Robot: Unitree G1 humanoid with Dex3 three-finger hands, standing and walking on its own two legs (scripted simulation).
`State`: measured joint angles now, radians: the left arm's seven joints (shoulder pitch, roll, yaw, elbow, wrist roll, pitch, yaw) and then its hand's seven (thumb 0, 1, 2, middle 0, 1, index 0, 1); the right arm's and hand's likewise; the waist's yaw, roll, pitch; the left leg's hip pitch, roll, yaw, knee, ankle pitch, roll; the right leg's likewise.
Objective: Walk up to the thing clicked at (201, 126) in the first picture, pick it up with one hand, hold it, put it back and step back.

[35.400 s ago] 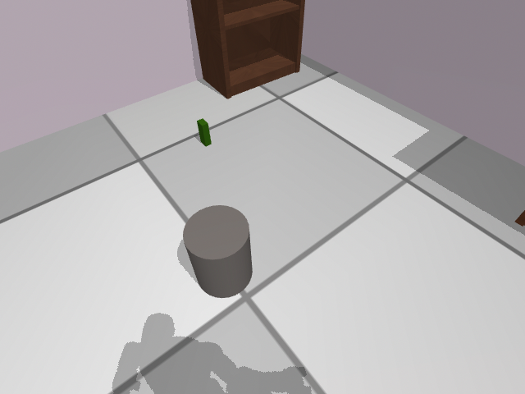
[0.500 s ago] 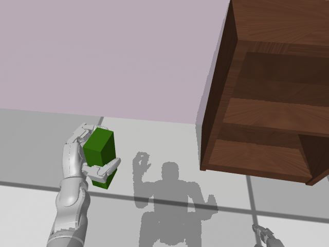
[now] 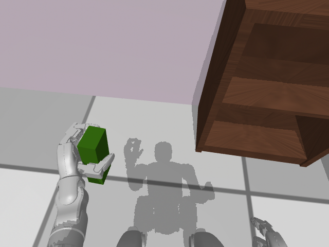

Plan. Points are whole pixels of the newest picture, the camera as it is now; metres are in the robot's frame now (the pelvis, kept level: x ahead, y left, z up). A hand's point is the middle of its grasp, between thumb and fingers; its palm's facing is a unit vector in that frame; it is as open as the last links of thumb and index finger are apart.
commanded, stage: crouch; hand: left
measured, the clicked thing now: (96, 157) +0.34 +0.19 -0.01
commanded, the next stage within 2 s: lower in 1.50 s
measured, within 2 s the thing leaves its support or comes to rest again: neither
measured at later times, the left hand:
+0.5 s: hand (105, 177) +0.37 +0.22 -0.24, palm faces +0.31 -0.95 -0.02, open 10.0 cm
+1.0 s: hand (110, 186) +0.38 +0.23 -0.40, palm faces +0.29 -0.96 -0.02, open 10.0 cm
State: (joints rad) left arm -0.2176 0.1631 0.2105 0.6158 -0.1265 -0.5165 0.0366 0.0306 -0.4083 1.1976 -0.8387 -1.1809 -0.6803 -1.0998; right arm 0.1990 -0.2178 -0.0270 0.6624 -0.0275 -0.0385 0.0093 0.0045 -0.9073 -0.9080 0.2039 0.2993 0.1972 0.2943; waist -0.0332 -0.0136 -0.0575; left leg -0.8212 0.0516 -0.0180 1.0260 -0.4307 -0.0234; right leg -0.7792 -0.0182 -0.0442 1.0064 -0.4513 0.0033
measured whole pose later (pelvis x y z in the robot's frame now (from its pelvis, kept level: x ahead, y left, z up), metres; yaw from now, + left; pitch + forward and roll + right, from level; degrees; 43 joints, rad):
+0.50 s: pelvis -0.04 +0.00 -0.21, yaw -3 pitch +33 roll -3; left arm -0.49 0.27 0.40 0.95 -0.12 -0.79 -0.01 0.03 -0.43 1.21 -0.85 -1.19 -0.69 -1.11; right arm 0.09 -0.24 -0.01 0.71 -0.09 -0.01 0.09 0.00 -0.92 -0.91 0.20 0.30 0.20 0.29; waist -0.05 -0.02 -0.18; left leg -1.80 0.07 -0.07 1.88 -0.66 -0.03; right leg -1.75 0.00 -0.05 1.85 -0.68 0.00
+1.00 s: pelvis -0.07 +0.00 -0.35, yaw -6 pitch +30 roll -5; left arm -0.62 0.40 0.54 1.07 -0.11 -0.81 -0.09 0.03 -0.43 1.22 -0.86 -1.17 -0.70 -1.10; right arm 0.05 -0.26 0.05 0.75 -0.13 0.01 0.08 0.00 -0.93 -0.91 0.20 0.30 0.20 0.29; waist -0.10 -0.04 -0.07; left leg -2.19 0.05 -0.13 2.32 -0.67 -0.04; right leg -2.13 0.00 -0.07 2.28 -0.69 0.00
